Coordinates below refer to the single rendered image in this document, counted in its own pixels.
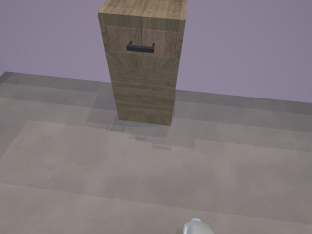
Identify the cabinet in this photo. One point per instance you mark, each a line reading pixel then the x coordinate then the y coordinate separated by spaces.
pixel 144 86

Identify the drawer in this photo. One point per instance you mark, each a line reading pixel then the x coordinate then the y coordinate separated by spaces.
pixel 165 42

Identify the handle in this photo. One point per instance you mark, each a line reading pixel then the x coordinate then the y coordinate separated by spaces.
pixel 139 48

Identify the right robot shin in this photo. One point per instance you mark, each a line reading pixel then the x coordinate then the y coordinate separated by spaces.
pixel 195 219

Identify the right robot thigh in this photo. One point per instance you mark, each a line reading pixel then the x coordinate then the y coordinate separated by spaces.
pixel 196 227

